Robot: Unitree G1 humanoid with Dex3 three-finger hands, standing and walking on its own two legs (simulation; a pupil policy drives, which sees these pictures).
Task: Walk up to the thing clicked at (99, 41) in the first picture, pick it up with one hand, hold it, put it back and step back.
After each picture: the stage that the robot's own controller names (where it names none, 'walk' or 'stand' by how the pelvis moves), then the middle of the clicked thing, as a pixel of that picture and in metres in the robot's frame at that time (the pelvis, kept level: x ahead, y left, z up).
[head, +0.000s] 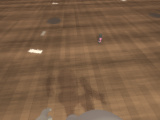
stand; (99, 38) +1.81 -0.19 -0.66
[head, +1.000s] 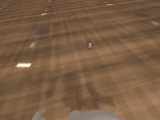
walk; (89, 44) +1.69 +0.16 -0.63
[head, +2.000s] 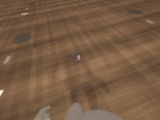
walk; (77, 56) +1.13 +0.32 -0.65
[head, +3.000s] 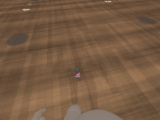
walk; (77, 73) +0.72 +0.23 -0.64
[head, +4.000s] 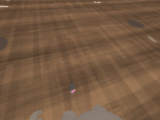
walk; (72, 89) +0.46 +0.16 -0.65
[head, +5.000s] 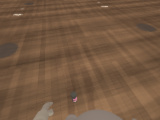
stand; (74, 97) +0.38 +0.18 -0.65
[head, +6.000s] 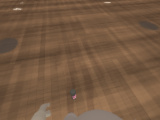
stand; (73, 94) +0.38 +0.18 -0.65
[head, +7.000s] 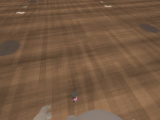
stand; (74, 97) +0.38 +0.18 -0.65
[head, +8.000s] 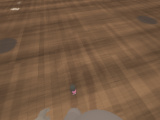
stand; (73, 90) +0.42 +0.21 -0.64
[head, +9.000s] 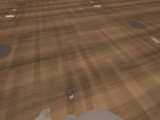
stand; (70, 95) +0.41 +0.23 -0.66
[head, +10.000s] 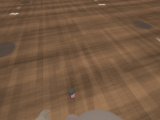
stand; (71, 93) +0.41 +0.22 -0.66
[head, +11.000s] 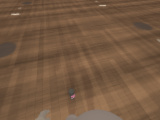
stand; (72, 94) +0.41 +0.21 -0.66
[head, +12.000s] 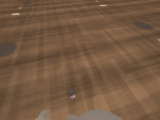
go down; (72, 94) +0.41 +0.21 -0.66
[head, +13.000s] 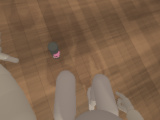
go down; (54, 51) +0.47 +0.27 -0.28
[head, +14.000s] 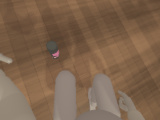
approach; (54, 51) +0.47 +0.28 -0.25
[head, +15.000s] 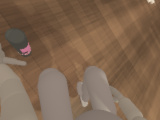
close in; (21, 45) +0.44 +0.33 -0.16
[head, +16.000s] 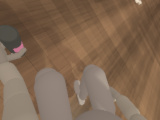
close; (14, 45) +0.44 +0.34 -0.16
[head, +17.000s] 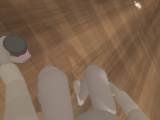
lift; (19, 50) +0.39 +0.33 -0.16
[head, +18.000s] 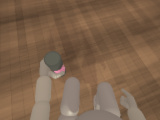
lift; (57, 66) +0.33 +0.22 +0.01
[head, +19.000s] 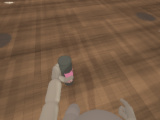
hold; (67, 72) +0.32 +0.16 +0.04
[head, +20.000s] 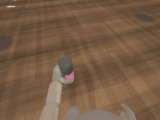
hold; (67, 73) +0.31 +0.16 +0.05
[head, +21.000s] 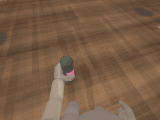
crouch; (68, 71) +0.34 +0.15 +0.01
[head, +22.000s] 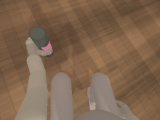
lower; (44, 45) +0.47 +0.26 -0.05
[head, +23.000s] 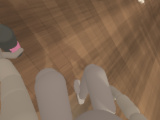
lower; (10, 45) +0.43 +0.35 -0.15
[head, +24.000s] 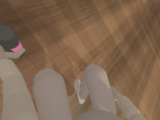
lower; (12, 45) +0.43 +0.34 -0.16
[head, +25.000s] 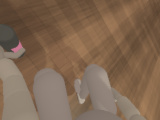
lower; (12, 45) +0.43 +0.34 -0.16
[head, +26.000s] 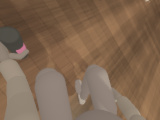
lower; (16, 46) +0.42 +0.34 -0.16
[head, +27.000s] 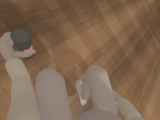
open; (24, 47) +0.44 +0.31 -0.17
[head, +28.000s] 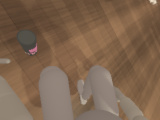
stand; (29, 45) +0.42 +0.31 -0.17
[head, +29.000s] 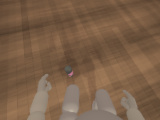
walk; (69, 71) +0.44 +0.22 -0.45
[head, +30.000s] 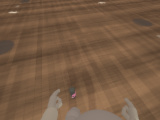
stand; (72, 93) +0.41 +0.19 -0.60
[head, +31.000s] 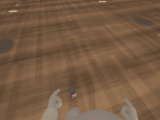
stand; (73, 93) +0.41 +0.19 -0.60
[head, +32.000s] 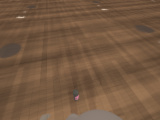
stand; (75, 95) +0.43 +0.17 -0.65
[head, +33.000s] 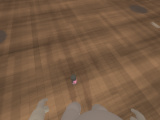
walk; (73, 80) +0.49 +0.18 -0.63
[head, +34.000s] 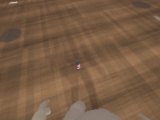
walk; (77, 64) +0.77 +0.23 -0.63
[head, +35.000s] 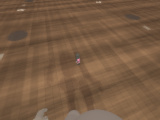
stand; (77, 59) +1.05 +0.24 -0.64
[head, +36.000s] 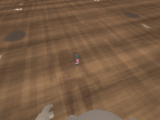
stand; (76, 59) +1.03 +0.25 -0.66
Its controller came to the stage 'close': yes
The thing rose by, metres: 0.69
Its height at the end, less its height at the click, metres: +0.00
